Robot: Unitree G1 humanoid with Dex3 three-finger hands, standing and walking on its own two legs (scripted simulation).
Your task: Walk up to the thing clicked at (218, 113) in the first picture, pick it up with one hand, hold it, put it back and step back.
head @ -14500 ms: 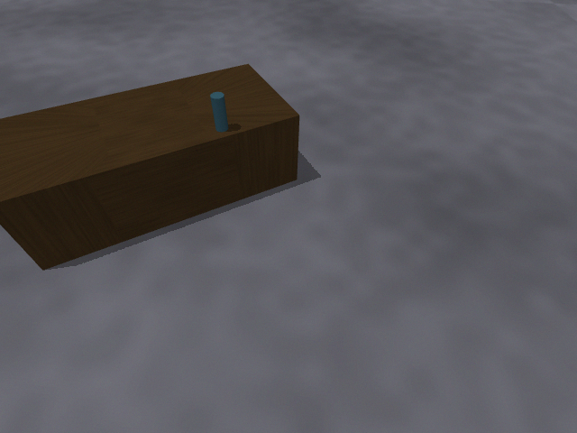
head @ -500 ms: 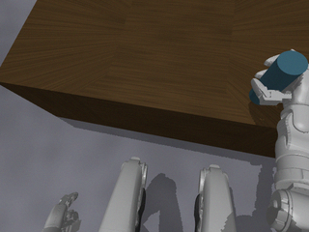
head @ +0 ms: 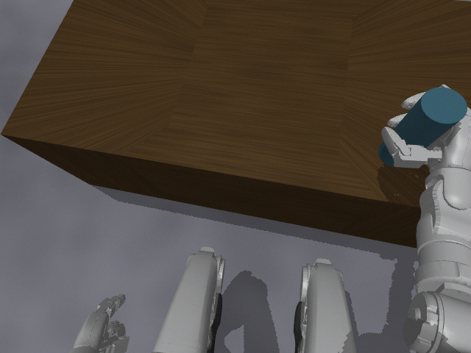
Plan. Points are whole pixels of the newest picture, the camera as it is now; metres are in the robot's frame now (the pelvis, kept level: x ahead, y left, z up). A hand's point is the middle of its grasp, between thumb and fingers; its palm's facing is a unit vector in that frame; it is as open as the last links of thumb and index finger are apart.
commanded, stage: lift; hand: right
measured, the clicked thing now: (414, 133) +0.47 -0.22 +0.01
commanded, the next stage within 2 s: hold in 1.68 s
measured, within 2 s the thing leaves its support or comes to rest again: neither
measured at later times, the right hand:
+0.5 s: hand (427, 134) +0.44 -0.21 +0.06, palm faces +0.16 +0.99 -0.03, open 7.7 cm
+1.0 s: hand out of the picture +0.39 -0.19 +0.17, palm faces +0.15 +0.99 -0.03, open 7.7 cm
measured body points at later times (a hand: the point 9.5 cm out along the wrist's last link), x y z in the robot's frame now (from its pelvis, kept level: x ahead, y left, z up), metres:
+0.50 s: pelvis +0.00 +0.00 +0.04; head +0.15 -0.02 +0.46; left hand +0.12 +0.27 -0.08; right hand +0.42 -0.26 +0.07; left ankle +0.06 +0.15 -0.51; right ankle +0.06 -0.14 -0.51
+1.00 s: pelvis +0.02 +0.00 +0.13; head +0.11 -0.02 +0.57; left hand +0.15 +0.26 +0.02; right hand +0.38 -0.25 +0.18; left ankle +0.06 +0.15 -0.51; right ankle +0.06 -0.14 -0.51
